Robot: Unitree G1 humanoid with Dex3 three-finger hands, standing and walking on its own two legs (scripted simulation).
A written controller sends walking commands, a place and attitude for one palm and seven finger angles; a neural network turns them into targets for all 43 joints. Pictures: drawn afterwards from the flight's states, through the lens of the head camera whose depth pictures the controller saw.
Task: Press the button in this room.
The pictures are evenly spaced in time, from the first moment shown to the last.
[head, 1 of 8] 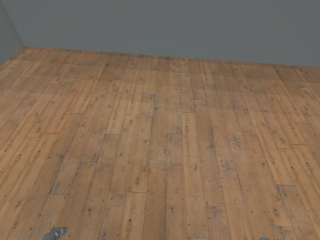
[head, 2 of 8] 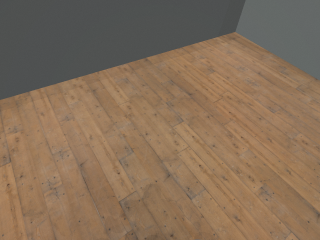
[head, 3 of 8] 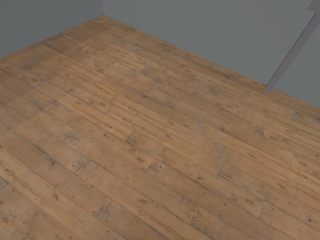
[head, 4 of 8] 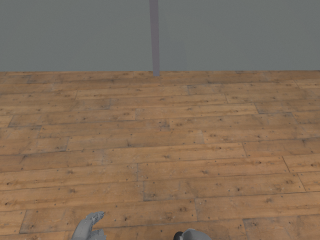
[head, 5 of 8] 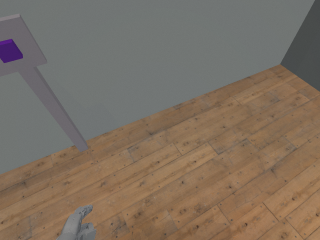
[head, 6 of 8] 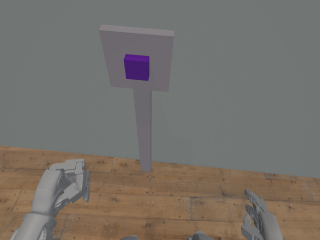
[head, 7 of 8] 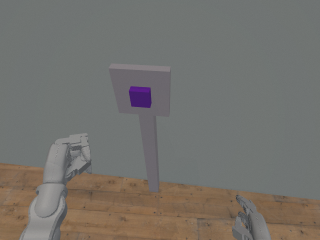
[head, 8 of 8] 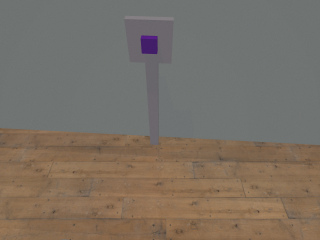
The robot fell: no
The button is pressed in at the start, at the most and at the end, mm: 0 14 0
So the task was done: yes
